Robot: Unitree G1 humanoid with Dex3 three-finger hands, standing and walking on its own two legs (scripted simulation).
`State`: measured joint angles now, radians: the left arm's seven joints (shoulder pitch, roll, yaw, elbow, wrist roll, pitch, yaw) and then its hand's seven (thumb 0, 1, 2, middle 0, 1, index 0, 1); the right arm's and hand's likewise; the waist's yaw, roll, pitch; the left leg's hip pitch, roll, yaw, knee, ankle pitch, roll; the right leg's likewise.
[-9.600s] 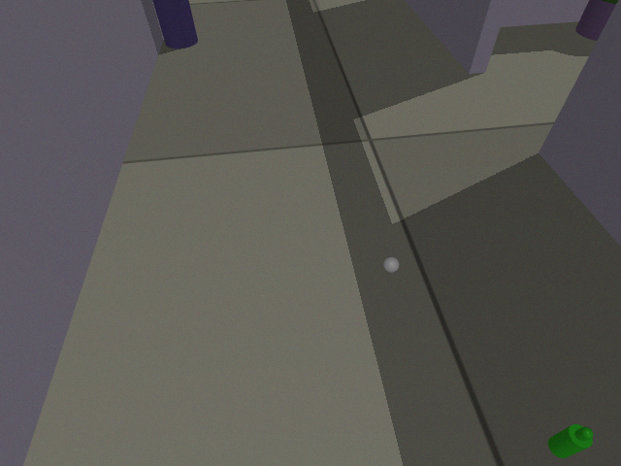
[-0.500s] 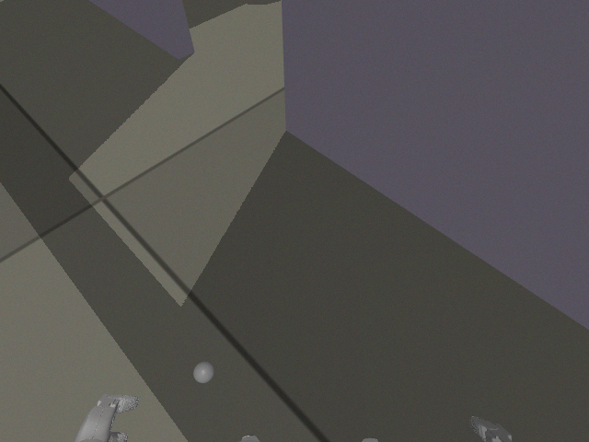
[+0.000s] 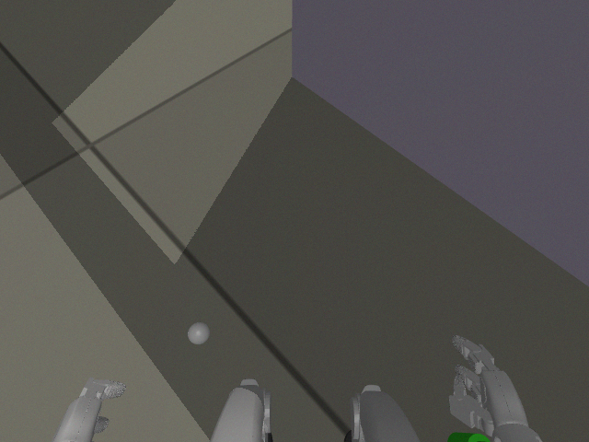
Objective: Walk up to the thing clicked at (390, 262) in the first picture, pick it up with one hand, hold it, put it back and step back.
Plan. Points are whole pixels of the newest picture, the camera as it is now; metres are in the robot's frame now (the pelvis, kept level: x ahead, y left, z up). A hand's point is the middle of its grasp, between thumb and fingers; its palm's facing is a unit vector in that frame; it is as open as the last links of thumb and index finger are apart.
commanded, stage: rise first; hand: left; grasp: from above
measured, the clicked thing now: (198, 333) +0.39 +0.30 -0.62
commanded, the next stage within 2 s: approach in 1.88 s
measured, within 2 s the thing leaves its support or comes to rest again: neither
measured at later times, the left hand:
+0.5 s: hand (143, 379) +0.24 +0.33 -0.33, palm faces -0.43 -0.41 -0.80, open 14.0 cm
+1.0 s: hand (157, 358) +0.29 +0.34 -0.43, palm faces -0.45 -0.15 -0.88, open 14.1 cm
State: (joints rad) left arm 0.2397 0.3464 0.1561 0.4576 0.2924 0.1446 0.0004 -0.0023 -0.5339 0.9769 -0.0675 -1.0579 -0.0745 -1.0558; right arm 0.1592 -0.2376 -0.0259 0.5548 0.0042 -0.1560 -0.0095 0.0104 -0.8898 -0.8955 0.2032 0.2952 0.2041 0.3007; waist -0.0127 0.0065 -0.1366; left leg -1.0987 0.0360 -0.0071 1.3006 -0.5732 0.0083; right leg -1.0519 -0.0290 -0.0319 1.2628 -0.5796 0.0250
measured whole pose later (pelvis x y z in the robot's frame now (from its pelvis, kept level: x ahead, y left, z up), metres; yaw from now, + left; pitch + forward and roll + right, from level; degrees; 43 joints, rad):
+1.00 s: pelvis -0.09 +0.00 -0.29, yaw -6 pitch +31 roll -8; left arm -0.57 0.77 0.24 1.13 1.13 -0.43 0.25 0.00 -0.52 1.03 -0.07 -0.98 -0.07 -0.98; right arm 0.10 -0.29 -0.02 0.77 -0.09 -0.05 0.10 0.01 -0.88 -0.89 0.20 0.29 0.20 0.30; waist -0.06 -0.02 -0.09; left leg -2.22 0.04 -0.11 2.31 -0.65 0.02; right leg -2.12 -0.01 -0.08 2.24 -0.66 0.03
